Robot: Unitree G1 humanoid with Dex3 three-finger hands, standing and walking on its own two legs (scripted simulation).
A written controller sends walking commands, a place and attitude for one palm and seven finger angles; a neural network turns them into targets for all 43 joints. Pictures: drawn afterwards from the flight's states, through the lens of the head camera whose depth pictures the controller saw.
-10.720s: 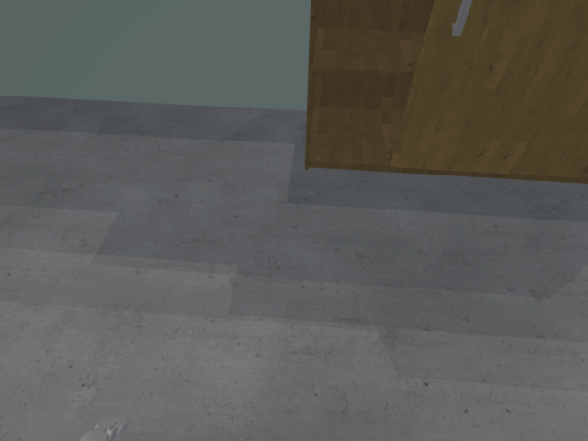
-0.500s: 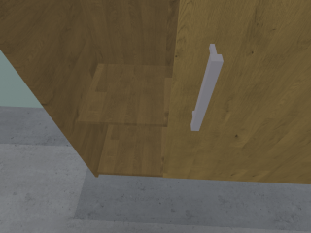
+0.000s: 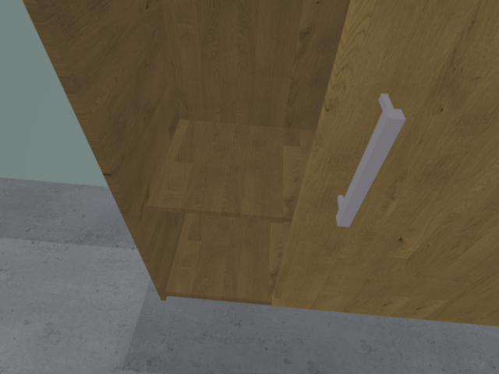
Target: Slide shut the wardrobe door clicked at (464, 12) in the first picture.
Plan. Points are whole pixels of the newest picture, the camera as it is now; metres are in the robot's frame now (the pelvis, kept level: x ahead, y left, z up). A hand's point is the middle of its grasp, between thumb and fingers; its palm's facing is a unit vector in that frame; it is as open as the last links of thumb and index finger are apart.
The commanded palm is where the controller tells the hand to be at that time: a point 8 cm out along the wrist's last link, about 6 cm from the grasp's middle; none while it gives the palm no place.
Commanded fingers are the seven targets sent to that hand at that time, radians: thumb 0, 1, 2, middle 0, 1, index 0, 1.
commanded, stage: come to a stop and stand still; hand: right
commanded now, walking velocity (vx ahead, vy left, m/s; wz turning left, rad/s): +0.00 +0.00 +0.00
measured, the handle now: (361, 168) +0.46 -0.16 +0.10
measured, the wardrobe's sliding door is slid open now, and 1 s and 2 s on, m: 0.42 0.42 0.42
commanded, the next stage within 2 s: look again from close up in 0.72 s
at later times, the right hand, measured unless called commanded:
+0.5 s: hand out of the picture +0.04 -0.18 -0.17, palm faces +0.02 +0.98 -0.21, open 7.3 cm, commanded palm none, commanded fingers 0.00 -0.90 -0.90 0.20 0.30 0.20 0.30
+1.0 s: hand out of the picture +0.04 -0.18 -0.17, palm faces +0.02 +0.98 -0.20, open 7.3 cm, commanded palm none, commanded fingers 0.00 -0.90 -0.90 0.20 0.30 0.20 0.30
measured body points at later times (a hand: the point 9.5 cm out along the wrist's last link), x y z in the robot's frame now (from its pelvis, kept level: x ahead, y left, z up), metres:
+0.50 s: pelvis +0.04 +0.00 +0.01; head +0.05 +0.00 +0.46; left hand +0.06 +0.23 -0.15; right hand +0.04 -0.23 -0.15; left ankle -0.02 +0.10 -0.73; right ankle +0.02 -0.14 -0.73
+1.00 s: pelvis +0.04 -0.01 +0.01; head +0.06 -0.01 +0.46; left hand +0.05 +0.22 -0.15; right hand +0.04 -0.24 -0.15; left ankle -0.02 +0.10 -0.73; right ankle +0.02 -0.14 -0.73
